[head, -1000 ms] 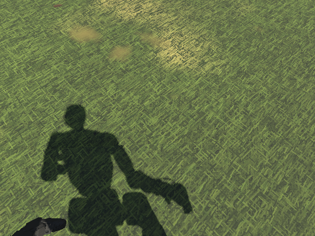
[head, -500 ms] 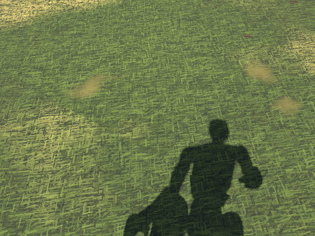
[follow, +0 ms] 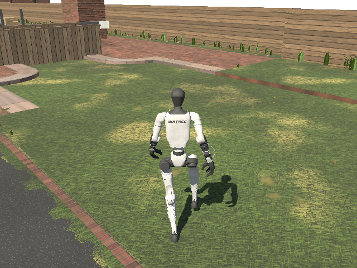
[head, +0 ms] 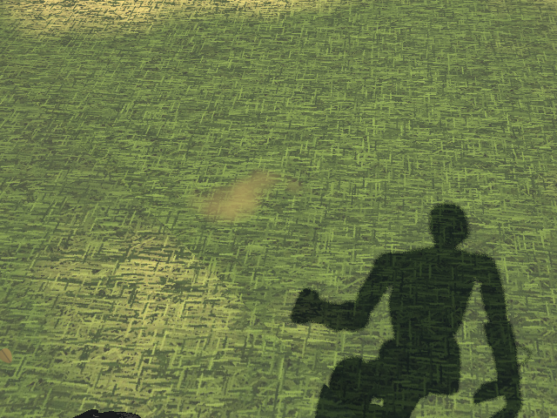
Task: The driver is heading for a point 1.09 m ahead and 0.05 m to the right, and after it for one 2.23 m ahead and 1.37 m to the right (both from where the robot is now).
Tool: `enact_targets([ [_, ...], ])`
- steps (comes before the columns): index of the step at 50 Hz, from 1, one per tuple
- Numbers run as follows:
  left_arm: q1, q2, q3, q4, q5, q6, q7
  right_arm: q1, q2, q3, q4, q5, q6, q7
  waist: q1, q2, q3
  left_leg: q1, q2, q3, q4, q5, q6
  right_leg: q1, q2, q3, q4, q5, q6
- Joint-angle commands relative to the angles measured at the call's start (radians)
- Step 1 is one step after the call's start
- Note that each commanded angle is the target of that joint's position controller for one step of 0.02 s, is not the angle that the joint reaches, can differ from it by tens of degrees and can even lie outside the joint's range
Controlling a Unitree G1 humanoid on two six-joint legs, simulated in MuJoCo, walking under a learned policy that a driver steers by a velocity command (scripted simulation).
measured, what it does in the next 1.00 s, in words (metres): walks ahead: right foot, then left foot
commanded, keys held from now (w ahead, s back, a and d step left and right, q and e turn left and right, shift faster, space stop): w+shift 0.68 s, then w+e+shift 0.22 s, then e+shift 0.10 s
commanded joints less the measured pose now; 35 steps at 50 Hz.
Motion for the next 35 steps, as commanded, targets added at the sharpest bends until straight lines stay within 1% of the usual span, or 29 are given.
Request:
enact_targets([
  [1,-0.098,0.079,0.015,-0.072,-0.007,-0.017,-0.001,0.004,-0.186,-0.036,-0.022,0.007,-0.028,-0.016,0.024,0.049,0.049,-0.205,0.235,-0.035,-0.053,1.094,-0.037,0.330,0.130,-0.071,-0.158,0.122,-0.045],
  [2,-0.068,0.108,0.025,-0.063,-0.007,-0.016,0.006,0.000,-0.217,-0.043,-0.018,-0.004,-0.027,-0.022,0.049,0.077,0.004,-0.145,0.259,-0.035,0.015,1.263,-0.053,0.393,0.171,-0.071,-0.159,0.057,-0.052],
  [3,0.022,0.148,0.040,-0.039,-0.012,-0.015,0.017,-0.013,-0.242,-0.049,-0.014,-0.025,-0.019,-0.029,0.105,0.105,-0.062,-0.100,0.285,-0.037,0.138,1.397,-0.067,0.488,0.202,-0.053,-0.147,-0.027,-0.063],
  [4,0.189,0.192,0.059,0.010,-0.021,-0.012,0.034,-0.041,-0.257,-0.055,-0.013,-0.049,-0.006,-0.034,0.189,0.119,-0.148,-0.105,0.299,-0.036,0.333,1.441,-0.072,0.643,0.213,-0.034,-0.120,-0.107,-0.076],
  [5,0.411,0.222,0.077,0.070,-0.019,-0.007,0.056,-0.114,-0.263,-0.058,-0.021,-0.061,0.009,-0.040,0.318,0.109,-0.224,-0.204,0.283,-0.002,0.628,1.348,-0.070,0.852,0.177,-0.016,-0.140,-0.176,-0.098],
  [6,0.615,0.283,0.100,0.114,-0.005,0.000,0.082,-0.147,-0.167,-0.035,-0.036,-0.075,0.006,-0.042,0.384,-0.024,-0.325,-0.375,0.190,0.054,1.109,0.839,-0.055,1.043,-0.026,0.193,-0.076,-0.446,-0.153],
  [7,0.530,0.307,0.108,0.117,0.011,-0.008,0.067,0.036,-0.045,-0.007,-0.067,0.007,-0.009,-0.012,0.187,-0.394,-0.476,-0.782,-0.023,-0.029,1.456,-0.122,-0.112,1.298,-0.273,0.862,-0.279,-0.659,-0.322],
  [8,0.400,0.206,0.102,0.078,0.003,-0.008,0.048,-0.071,-0.117,-0.002,-0.060,-0.019,-0.015,-0.020,0.214,-0.112,-0.353,-0.893,0.064,-0.061,1.465,-0.025,-0.064,1.178,-0.221,0.880,-0.389,-0.676,-0.312],
  [9,0.332,0.162,0.089,0.085,-0.003,-0.020,0.044,-0.160,-0.130,-0.002,-0.085,-0.019,-0.015,-0.014,0.177,-0.017,-0.213,-0.920,0.127,-0.062,1.429,0.045,-0.056,1.023,-0.215,0.731,-0.409,-0.645,-0.301],
  [10,0.315,0.099,0.075,0.106,0.002,-0.024,0.039,-0.196,-0.120,0.005,-0.096,-0.031,-0.013,-0.007,0.142,0.106,-0.111,-0.893,0.165,-0.044,1.352,0.067,-0.046,0.852,-0.190,0.638,-0.452,-0.569,-0.279],
  [11,0.305,0.084,0.065,0.126,0.009,-0.036,0.040,-0.224,-0.089,0.014,-0.116,-0.043,0.000,0.001,0.104,0.103,-0.051,-0.869,0.194,-0.059,1.303,0.055,-0.049,0.725,-0.150,0.546,-0.466,-0.529,-0.253],
  [12,0.304,0.071,0.056,0.148,0.008,-0.045,0.042,-0.211,-0.061,0.023,-0.118,-0.051,0.022,0.009,0.062,0.082,-0.005,-0.836,0.205,-0.049,1.270,0.030,-0.059,0.611,-0.121,0.478,-0.501,-0.532,-0.233],
  [14,0.313,0.091,0.055,0.178,-0.010,-0.069,0.039,-0.248,-0.035,0.037,-0.149,-0.049,0.051,0.018,0.024,0.020,0.070,-0.871,0.243,-0.041,1.143,0.028,-0.081,0.506,-0.089,0.378,-0.586,-0.527,-0.214],
  [15,0.313,0.102,0.056,0.186,-0.017,-0.080,0.035,-0.308,-0.041,0.042,-0.178,-0.051,0.054,0.021,0.021,0.001,0.106,-0.896,0.263,-0.014,1.053,0.100,-0.094,0.471,-0.069,0.326,-0.633,-0.488,-0.211],
  [16,0.313,0.111,0.057,0.189,-0.023,-0.089,0.031,-0.374,-0.054,0.045,-0.209,-0.055,0.052,0.026,0.024,-0.009,0.128,-0.909,0.283,0.021,0.946,0.187,-0.107,0.454,-0.048,0.273,-0.673,-0.434,-0.209],
  [18,0.311,0.113,0.060,0.191,-0.038,-0.105,0.026,-0.470,-0.045,0.058,-0.238,-0.054,0.035,0.043,0.037,0.004,0.135,-0.818,0.301,0.085,0.696,0.401,-0.121,0.427,0.013,0.146,-0.698,-0.267,-0.183],
  [19,0.329,0.128,0.065,0.191,-0.047,-0.113,0.024,-0.495,-0.037,0.061,-0.237,-0.045,0.028,0.056,0.050,0.015,0.124,-0.738,0.292,0.117,0.601,0.497,-0.116,0.420,0.016,0.116,-0.728,-0.206,-0.176],
  [21,0.367,0.157,0.072,0.205,-0.060,-0.120,0.023,-0.543,-0.037,0.061,-0.237,-0.032,0.023,0.064,0.074,0.021,0.123,-0.663,0.274,0.145,0.480,0.610,-0.103,0.495,-0.004,0.084,-0.781,-0.107,-0.164],
  [23,0.411,0.172,0.074,0.232,-0.055,-0.109,0.024,-0.587,-0.058,0.051,-0.245,-0.041,0.022,0.059,0.099,0.012,0.120,-0.690,0.249,0.173,0.394,0.595,-0.084,0.676,-0.028,0.059,-0.759,0.055,-0.150],
  [25,0.429,0.212,0.080,0.250,-0.039,-0.088,0.034,-0.583,-0.083,0.036,-0.238,-0.058,0.018,0.052,0.084,-0.037,0.062,-0.652,0.188,0.200,0.354,0.457,-0.058,0.838,-0.054,0.027,-0.617,0.390,-0.118],
  [26,0.403,0.239,0.087,0.252,-0.024,-0.076,0.047,-0.459,-0.108,0.020,-0.199,-0.062,0.017,0.045,0.013,-0.100,-0.024,-0.538,0.160,0.180,0.412,0.420,-0.026,0.889,-0.084,0.004,-0.449,0.648,-0.097],
  [27,0.381,0.267,0.096,0.244,-0.014,-0.060,0.057,-0.262,-0.155,-0.002,-0.134,-0.061,0.021,0.033,-0.072,-0.124,-0.137,-0.361,0.119,0.189,0.454,0.282,-0.008,0.872,-0.081,-0.013,-0.212,0.757,-0.082],
  [28,0.372,0.260,0.094,0.240,-0.006,-0.048,0.062,-0.060,-0.206,-0.026,-0.070,-0.068,0.020,0.018,-0.161,-0.096,-0.217,-0.135,0.143,0.155,0.442,0.188,0.022,0.739,-0.047,-0.015,0.090,0.651,-0.076],
  [29,0.516,0.075,0.047,0.208,-0.030,-0.047,0.044,0.021,-0.303,-0.060,-0.063,-0.110,0.015,0.000,-0.090,0.176,-0.393,0.296,0.453,-0.240,0.458,-0.049,0.151,0.303,0.038,-0.009,0.593,0.117,-0.041],
  [30,0.498,0.074,0.039,0.197,-0.039,-0.060,0.034,0.051,-0.274,-0.068,-0.066,-0.070,0.022,0.001,-0.090,0.268,-0.585,0.385,0.549,-0.643,0.276,-0.264,0.184,0.121,0.175,0.105,0.810,-0.557,-0.036],
  [31,0.316,0.150,0.062,0.156,-0.045,-0.063,0.044,0.010,-0.242,-0.063,-0.041,-0.055,0.018,0.002,-0.099,0.156,-0.392,0.273,0.496,-0.538,0.215,-0.102,0.126,0.003,0.124,0.151,0.782,-0.485,-0.063],
  [32,0.233,0.144,0.057,0.134,-0.037,-0.068,0.044,-0.060,-0.193,-0.056,-0.032,-0.047,0.009,0.002,-0.071,0.065,-0.228,0.090,0.473,-0.393,0.204,0.068,0.099,-0.001,0.069,0.162,0.634,-0.403,-0.069],
  [33,0.218,0.123,0.051,0.131,-0.027,-0.064,0.039,-0.089,-0.163,-0.052,-0.018,-0.052,0.004,-0.002,-0.033,0.041,-0.148,-0.064,0.453,-0.330,0.179,0.166,0.089,0.062,0.044,0.169,0.549,-0.399,-0.066],
  [35,0.235,0.098,0.052,0.127,0.003,-0.025,0.024,-0.132,-0.114,-0.037,0.002,-0.054,-0.008,-0.006,0.047,0.045,-0.076,-0.300,0.403,-0.205,0.115,0.085,0.054,0.211,0.011,0.186,0.391,-0.370,-0.041],
])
